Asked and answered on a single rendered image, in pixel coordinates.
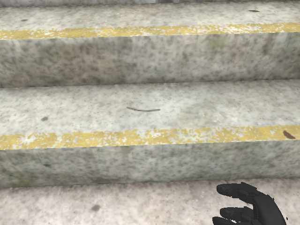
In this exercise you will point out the robot right hand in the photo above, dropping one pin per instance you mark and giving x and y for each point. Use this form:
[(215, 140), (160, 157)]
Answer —
[(264, 212)]

